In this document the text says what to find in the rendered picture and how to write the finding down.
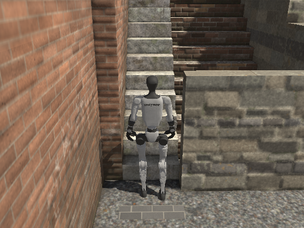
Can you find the stairs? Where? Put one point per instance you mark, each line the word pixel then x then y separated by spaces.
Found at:
pixel 149 53

